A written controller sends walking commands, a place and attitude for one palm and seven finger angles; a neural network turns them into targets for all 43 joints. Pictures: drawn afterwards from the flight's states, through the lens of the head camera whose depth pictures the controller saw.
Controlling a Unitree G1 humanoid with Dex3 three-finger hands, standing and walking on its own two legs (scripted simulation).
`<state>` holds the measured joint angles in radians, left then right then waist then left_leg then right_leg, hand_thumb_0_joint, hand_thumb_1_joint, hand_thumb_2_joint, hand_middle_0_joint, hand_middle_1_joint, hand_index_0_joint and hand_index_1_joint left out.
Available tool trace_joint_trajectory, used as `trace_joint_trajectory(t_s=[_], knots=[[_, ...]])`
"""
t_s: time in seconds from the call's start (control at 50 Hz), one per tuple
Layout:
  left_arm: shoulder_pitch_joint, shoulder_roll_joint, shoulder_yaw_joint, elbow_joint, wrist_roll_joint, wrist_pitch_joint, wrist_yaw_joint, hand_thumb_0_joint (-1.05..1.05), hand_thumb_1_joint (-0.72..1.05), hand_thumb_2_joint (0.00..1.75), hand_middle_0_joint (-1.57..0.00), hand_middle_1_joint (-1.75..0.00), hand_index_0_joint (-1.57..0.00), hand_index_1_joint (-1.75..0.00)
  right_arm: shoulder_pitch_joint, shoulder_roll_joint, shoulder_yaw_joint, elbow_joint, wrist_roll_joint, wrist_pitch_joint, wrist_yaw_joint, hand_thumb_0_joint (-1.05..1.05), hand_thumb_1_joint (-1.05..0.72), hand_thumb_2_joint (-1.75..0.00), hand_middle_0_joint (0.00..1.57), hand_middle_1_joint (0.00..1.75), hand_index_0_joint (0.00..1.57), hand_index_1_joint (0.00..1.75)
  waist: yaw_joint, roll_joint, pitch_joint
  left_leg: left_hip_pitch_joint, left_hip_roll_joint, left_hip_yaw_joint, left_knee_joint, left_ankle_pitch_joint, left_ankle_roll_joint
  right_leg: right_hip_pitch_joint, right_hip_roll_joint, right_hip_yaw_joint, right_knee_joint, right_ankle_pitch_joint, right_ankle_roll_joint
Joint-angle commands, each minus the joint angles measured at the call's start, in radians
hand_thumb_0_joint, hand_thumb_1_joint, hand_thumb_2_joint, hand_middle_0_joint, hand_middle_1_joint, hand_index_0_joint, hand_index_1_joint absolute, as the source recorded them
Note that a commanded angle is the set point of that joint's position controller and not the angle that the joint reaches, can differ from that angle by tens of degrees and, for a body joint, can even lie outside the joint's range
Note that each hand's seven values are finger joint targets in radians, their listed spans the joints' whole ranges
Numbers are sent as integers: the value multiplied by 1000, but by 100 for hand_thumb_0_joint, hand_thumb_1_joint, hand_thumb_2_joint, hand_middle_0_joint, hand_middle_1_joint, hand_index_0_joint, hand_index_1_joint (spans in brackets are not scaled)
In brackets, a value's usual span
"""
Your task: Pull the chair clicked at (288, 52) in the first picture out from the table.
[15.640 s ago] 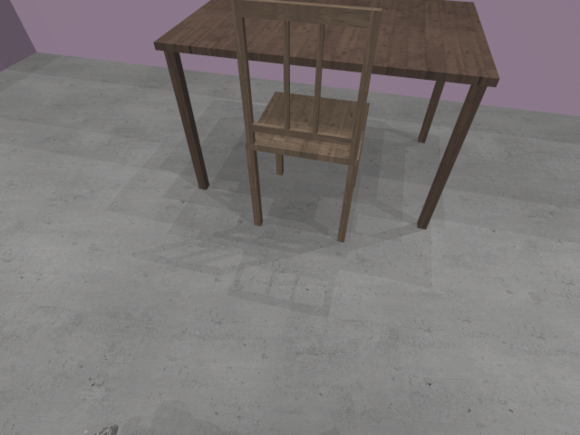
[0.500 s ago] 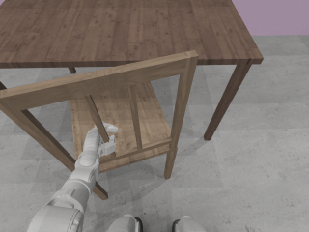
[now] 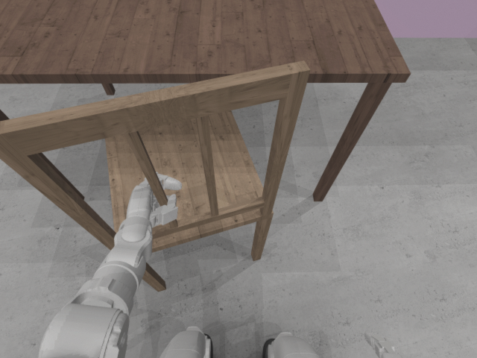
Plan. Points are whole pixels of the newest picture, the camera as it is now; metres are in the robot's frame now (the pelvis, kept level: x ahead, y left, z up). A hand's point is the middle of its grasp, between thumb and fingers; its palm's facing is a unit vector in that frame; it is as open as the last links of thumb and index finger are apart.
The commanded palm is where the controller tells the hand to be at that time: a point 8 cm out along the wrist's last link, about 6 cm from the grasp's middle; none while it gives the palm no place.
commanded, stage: step backward, pulling the chair out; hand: left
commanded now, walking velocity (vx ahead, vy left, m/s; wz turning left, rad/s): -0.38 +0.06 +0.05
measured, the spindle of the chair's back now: (157, 189) +0.40 +0.17 -0.02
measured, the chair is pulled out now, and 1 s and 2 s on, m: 0.16 0.32 0.55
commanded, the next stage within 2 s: stop walking, hand still on the chair in 1.60 s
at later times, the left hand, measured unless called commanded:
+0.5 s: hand (167, 244) +0.30 +0.14 -0.05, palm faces -0.02 -0.98 -0.19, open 4.9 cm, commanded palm +0.30 +0.19 -0.05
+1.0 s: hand (159, 296) +0.21 +0.14 -0.05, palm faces +0.03 -0.98 -0.22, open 5.0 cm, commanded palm +0.20 +0.19 -0.04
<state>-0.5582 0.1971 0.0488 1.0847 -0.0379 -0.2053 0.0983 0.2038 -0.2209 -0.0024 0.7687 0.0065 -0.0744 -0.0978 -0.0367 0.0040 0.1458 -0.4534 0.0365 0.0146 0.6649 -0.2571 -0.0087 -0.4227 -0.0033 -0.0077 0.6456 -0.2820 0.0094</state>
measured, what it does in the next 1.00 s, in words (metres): walks backwards: left foot, then right foot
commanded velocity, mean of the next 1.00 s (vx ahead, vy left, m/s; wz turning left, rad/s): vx -0.38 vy -0.01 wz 0.03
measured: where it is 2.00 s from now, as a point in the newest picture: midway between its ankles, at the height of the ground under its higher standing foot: outside the picture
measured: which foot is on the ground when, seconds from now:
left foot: down 0.00-0.08, up 0.10-0.26, down 0.28-0.98, up 1.00-1.00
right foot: down 0.00-0.34, up 0.36-0.46, down 0.48-0.78, up 0.80-0.90, down 0.92-1.00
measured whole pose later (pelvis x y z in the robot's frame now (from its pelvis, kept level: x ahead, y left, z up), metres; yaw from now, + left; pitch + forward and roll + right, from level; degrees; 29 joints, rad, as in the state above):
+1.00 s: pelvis -0.16 +0.00 +0.01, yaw +0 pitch +2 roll -2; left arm -0.53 0.21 0.08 1.00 -0.03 -0.21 0.09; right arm 0.19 -0.22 -0.01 0.74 0.01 -0.04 -0.08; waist -0.06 0.06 0.21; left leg -0.44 0.10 -0.06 0.64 -0.23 -0.06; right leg -0.34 0.04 -0.04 0.53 -0.22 -0.02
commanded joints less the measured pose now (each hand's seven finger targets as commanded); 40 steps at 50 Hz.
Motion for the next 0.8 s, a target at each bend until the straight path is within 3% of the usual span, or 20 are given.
trace_joint_trajectory(t_s=[0.0, 0.02, 0.06, 0.12, 0.18, 0.22, 0.26, 0.3, 0.34, 0.36, 0.4, 0.48, 0.5, 0.54, 0.58, 0.62, 0.66, 0.7, 0.74, 0.78], knots=[[-296, 177, 41, -221, 31, -99, 4, 0, 90, 90, -50, -145, -50, -145, 81, -168, -68, -76, 13, -17, -7, 0, -90, -90, 20, 30, 20, 30, -12, 94, -560, 257, 182, -153, -3, 642, 31, 261, -103, 86, -95, 506, -34], [-287, 196, 45, -230, 25, -98, 5, 0, 90, 90, -50, -145, -50, -145, 79, -158, -69, -87, 23, -12, -14, 0, -90, -90, 20, 30, 20, 30, -19, 5, -574, 177, 123, -100, 36, 429, -3, 325, -176, 151, -108, 638, -60], [-250, 252, 74, -214, 21, -83, 14, 0, 90, 90, -50, -145, -50, -145, 36, -157, -64, -101, 29, -8, -27, 0, -90, -90, 20, 30, 20, 30, 1, -49, -567, 50, 7, -77, 187, -158, -48, 369, -356, 303, -164, 818, -155], [-244, 224, 65, -240, 24, -38, 18, 0, 90, 90, -50, -145, -50, -145, -2, -151, -43, -98, 14, -10, -31, 0, -90, -90, 20, 30, 20, 30, 9, -66, -521, -4, 1, -143, 262, -279, -44, 358, -411, 257, -158, 795, -182], [-222, 191, 48, -263, 14, -5, 20, 0, 90, 90, -50, -145, -50, -145, 12, -159, -35, -92, 17, 10, -41, 0, -90, -90, 20, 30, 20, 30, -5, -122, -529, 61, 2, -98, 28, -179, -45, 405, -341, 159, -129, 836, -119], [-234, 153, 14, -293, 4, 10, 17, 0, 90, 90, -50, -145, -50, -145, 33, -173, -44, -94, 21, 23, -52, 0, -90, -90, 20, 30, 20, 30, -15, -149, -550, 149, 32, -67, -150, 29, -36, 411, -290, 125, -101, 808, -83], [-247, 111, -24, -325, -8, 11, 13, 0, 90, 90, -50, -145, -50, -145, 33, -193, -60, -128, 25, 44, -56, 0, -90, -90, 20, 30, 20, 30, -11, -50, -536, 265, 126, -94, -215, 432, 6, 320, -157, 35, -78, 625, -6], [-298, 64, -57, -374, 9, -12, -4, 0, 90, 90, -50, -145, -50, -145, 7, -169, -51, -155, 4, 57, -39, 0, -90, -90, 20, 30, 20, 30, -10, 193, -527, 276, 201, -177, -207, 617, 53, 232, -81, -5, 56, 327, 8], [-287, 89, -22, -387, 15, -27, -5, 0, 90, 90, -50, -145, -50, -145, 12, -163, -62, -153, -8, 55, -22, 0, -90, -90, 20, 30, 20, 30, 2, 225, -494, 301, 272, -243, -218, 683, 106, 126, -37, 5, 139, -90, -6], [-275, 63, -31, -360, 19, -36, -5, 0, 90, 90, -50, -145, -50, -145, 35, -161, -67, -144, -12, 49, -12, 0, -90, -90, 20, 30, 20, 30, 0, 219, -489, 373, 283, -247, -167, 802, 122, 83, -31, 11, 108, -104, -14], [-299, 59, -39, -339, 33, -60, -4, 0, 90, 90, -50, -145, -50, -145, 69, -157, -71, -121, -9, 35, 5, 0, -90, -90, 20, 30, 20, 30, -17, 192, -513, 529, 266, -201, -66, 1007, 101, 71, -38, 20, -40, 41, -20], [-325, 109, -21, -286, 53, -90, -5, 0, 90, 90, -50, -145, -50, -145, 84, -163, -63, -94, -7, 24, 10, 0, -90, -90, 20, 30, 20, 30, -24, 200, -498, 392, 198, -122, -21, 825, 28, 225, -92, 45, -161, 477, -36], [-328, 162, 18, -280, 42, -96, 4, 0, 90, 90, -50, -145, -50, -145, 88, -163, -72, -91, 5, 24, -3, 0, -90, -90, 20, 30, 20, 30, -31, 86, -554, 325, 159, -79, 3, 693, -3, 329, -131, 74, -152, 716, -46], [-272, 209, 50, -222, 30, -89, 5, 0, 90, 90, -50, -145, -50, -145, 55, -161, -73, -98, 21, 18, -30, 0, -90, -90, 20, 30, 20, 30, -17, -100, -573, 129, 45, -59, 122, 38, -47, 436, -284, 193, -148, 980, -129], [-260, 199, 43, -213, 31, -70, 2, 0, 90, 90, -50, -145, -50, -145, 6, -146, -53, -102, 18, 12, -36, 0, -90, -90, 20, 30, 20, 30, 8, -100, -517, 38, 10, -108, 171, -238, -42, 378, -356, 206, -169, 852, -155], [-245, 185, 49, -222, 32, -54, 7, 0, 90, 90, -50, -145, -50, -145, 8, -146, -40, -83, 5, 6, -44, 0, -90, -90, 20, 30, 20, 30, 0, -118, -514, 70, 19, -109, 60, -177, -41, 375, -324, 148, -144, 833, -130], [-238, 184, 43, -249, 23, -47, 12, 0, 90, 90, -50, -145, -50, -145, 14, -165, -41, -81, 3, 9, -58, 0, -90, -90, 20, 30, 20, 30, -10, -93, -525, 161, 55, -90, -140, 112, -29, 362, -249, 83, -92, 761, -73], [-251, 127, 2, -284, 13, -59, 3, 0, 90, 90, -50, -145, -50, -145, 27, -185, -63, -113, 10, 19, -49, 0, -90, -90, 20, 30, 20, 30, -10, -22, -522, 252, 164, -162, -188, 522, 35, 275, -101, 26, -71, 493, 0], [-290, 100, -19, -349, 23, -72, -9, 0, 90, 90, -50, -145, -50, -145, -2, -162, -53, -130, -9, 28, -36, 0, -90, -90, 20, 30, 20, 30, -10, 204, -511, 258, 241, -241, -214, 644, 94, 209, -52, 10, 64, 177, 7], [-276, 85, -19, -351, 31, -71, -6, 0, 90, 90, -50, -145, -50, -145, 12, -150, -58, -126, -20, 25, -15, 0, -90, -90, 20, 30, 20, 30, -3, 275, -473, 292, 293, -277, -215, 703, 135, 108, -27, 15, 135, -167, -10]])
